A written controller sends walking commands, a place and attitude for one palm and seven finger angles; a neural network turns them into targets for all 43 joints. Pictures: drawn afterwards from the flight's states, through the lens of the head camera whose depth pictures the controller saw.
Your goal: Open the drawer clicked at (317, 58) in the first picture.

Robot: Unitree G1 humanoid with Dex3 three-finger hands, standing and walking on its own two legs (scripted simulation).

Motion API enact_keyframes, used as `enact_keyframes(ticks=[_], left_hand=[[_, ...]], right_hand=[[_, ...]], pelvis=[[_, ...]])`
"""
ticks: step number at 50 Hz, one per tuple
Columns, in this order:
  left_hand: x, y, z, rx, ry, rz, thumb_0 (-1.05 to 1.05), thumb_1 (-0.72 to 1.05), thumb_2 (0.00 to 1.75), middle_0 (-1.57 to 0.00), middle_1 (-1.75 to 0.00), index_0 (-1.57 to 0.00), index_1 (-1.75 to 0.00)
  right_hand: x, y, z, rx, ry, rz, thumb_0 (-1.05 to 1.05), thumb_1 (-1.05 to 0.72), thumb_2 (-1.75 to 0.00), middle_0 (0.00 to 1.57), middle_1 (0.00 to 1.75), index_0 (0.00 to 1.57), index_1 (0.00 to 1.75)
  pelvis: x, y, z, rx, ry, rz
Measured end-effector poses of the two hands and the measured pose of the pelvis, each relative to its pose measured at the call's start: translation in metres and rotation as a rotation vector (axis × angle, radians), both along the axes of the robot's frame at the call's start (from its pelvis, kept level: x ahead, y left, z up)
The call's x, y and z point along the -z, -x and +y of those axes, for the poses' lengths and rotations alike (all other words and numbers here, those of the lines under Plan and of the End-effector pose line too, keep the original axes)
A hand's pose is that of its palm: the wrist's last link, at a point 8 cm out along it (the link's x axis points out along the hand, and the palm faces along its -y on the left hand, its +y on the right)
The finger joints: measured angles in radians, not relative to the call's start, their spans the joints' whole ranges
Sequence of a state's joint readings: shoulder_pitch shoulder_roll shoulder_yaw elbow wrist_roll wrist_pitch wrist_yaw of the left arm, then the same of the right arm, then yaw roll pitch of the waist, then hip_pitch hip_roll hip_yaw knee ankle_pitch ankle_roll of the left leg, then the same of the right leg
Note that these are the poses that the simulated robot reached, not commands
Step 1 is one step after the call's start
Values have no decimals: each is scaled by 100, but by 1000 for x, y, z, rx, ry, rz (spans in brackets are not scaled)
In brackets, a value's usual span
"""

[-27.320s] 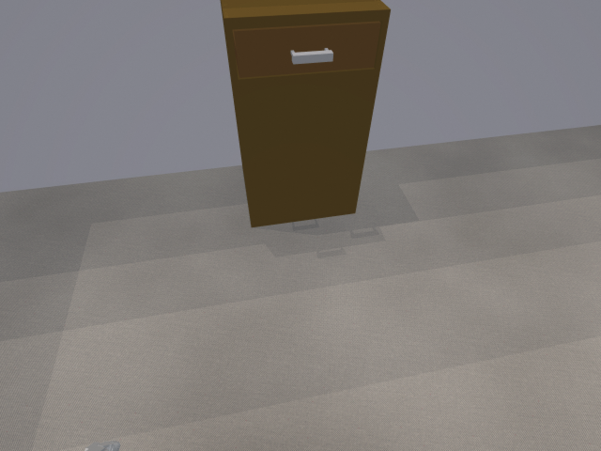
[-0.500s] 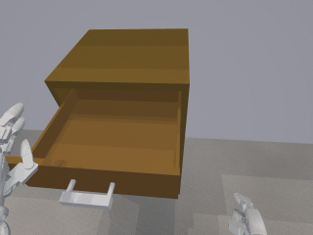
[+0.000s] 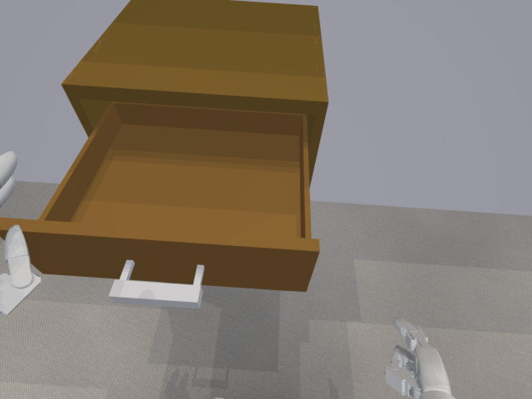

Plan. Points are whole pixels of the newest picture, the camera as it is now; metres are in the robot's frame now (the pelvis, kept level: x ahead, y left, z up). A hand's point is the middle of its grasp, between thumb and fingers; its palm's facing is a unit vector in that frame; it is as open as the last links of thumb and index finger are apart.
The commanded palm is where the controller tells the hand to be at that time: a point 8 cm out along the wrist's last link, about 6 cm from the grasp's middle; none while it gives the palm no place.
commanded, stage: step back with the hand held close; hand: left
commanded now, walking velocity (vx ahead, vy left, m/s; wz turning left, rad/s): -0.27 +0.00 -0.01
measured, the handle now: (161, 281) +0.28 +0.18 +0.02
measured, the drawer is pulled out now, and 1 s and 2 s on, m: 0.30 0.30 0.30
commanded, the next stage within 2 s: stop stepping back and stand still in 0.74 s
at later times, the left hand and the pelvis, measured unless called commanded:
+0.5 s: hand (20, 321) +0.16 +0.22 +0.20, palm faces +0.30 -0.82 -0.49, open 7.4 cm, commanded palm +0.09 +0.27 +0.21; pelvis -0.06 +0.00 +0.00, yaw -3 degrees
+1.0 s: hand out of the picture +0.00 +0.19 +0.19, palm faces +0.29 -0.80 -0.52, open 7.4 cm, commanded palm -0.06 +0.24 +0.21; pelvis -0.20 -0.04 +0.00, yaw +0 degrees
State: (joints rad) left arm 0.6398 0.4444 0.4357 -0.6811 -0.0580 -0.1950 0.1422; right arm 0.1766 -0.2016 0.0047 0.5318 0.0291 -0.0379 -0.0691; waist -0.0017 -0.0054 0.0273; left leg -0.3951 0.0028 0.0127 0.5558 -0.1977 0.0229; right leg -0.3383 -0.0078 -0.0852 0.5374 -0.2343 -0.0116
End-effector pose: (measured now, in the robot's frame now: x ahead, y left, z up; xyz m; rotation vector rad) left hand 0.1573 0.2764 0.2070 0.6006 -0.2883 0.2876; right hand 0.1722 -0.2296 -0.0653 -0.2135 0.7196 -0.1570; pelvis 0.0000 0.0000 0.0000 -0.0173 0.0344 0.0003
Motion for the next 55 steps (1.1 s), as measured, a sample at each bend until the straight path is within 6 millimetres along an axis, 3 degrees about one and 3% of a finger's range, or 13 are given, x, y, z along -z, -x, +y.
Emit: enact_keyframes(ticks=[8, 18, 23, 28, 33, 38, 41, 45, 48, 55], left_hand=[[3, 19, 1, 8, 42, -59, 1, 89, 90, -21, -30, -21, -30], [-5, 24, 18, 14, -1, -100, 1, 89, 90, -21, -30, -21, -30], [-7, 33, 1, 64, -1, -83, 1, 89, 90, -21, -30, -21, -30], [-4, 48, -30, 148, -28, -40, 1, 89, 90, -21, -30, -21, -30], [-12, 82, -49, 187, -51, -9, 1, 89, 90, -22, -30, -22, -30], [-5, 108, -35, 69, -22, 16, 1, 89, 90, -22, -30, -22, -31], [6, 122, -28, 30, 16, 15, 1, 89, 90, -22, -30, -22, -30], [12, 148, -31, 53, 37, 12, 1, 89, 90, -21, -30, -21, -30], [4, 175, -42, 71, 13, 16, 2, 89, 90, -21, -30, -21, -30], [-14, 235, -55, 22, -22, -54, 1, 89, 90, -22, -30, -22, -30]], right_hand=[[3, 16, 10, -33, 7, -10, 1, -91, -90, 21, 30, 21, 30], [1, 43, 18, -8, 25, 4, 2, -91, -90, 21, 30, 21, 30], [2, 53, 21, -44, -11, -5, 1, -91, -90, 21, 30, 21, 30], [9, 66, 8, -74, -42, -32, 1, -90, -90, 21, 30, 21, 30], [7, 96, -17, -9, -55, -3, 1, -90, -90, 21, 30, 21, 30], [-4, 123, -37, 45, 13, 34, 2, -91, -90, 21, 30, 21, 30], [-5, 135, -44, 45, 57, 24, 2, -91, -90, 21, 30, 20, 30], [-10, 156, -42, 27, 53, 1, 2, -91, -90, 20, 30, 20, 30], [-13, 176, -35, -4, 17, -41, 1, -91, -90, 20, 30, 20, 30], [4, 231, -33, -36, -55, -10, 1, -91, -90, 21, 30, 21, 30]], pelvis=[[5, 16, 5, -6, 21, -3], [3, 30, 15, 1, 31, 0], [0, 46, 6, 37, 21, 23], [5, 78, -11, 57, 15, 29], [-1, 100, -24, 32, 16, 10], [-8, 117, -28, 21, -32, 32], [-3, 134, -24, -2, -10, 34], [-2, 165, -26, 3, -33, 18], [-2, 184, -32, 5, -25, 1], [-1, 224, -47, -11, -10, -47]])
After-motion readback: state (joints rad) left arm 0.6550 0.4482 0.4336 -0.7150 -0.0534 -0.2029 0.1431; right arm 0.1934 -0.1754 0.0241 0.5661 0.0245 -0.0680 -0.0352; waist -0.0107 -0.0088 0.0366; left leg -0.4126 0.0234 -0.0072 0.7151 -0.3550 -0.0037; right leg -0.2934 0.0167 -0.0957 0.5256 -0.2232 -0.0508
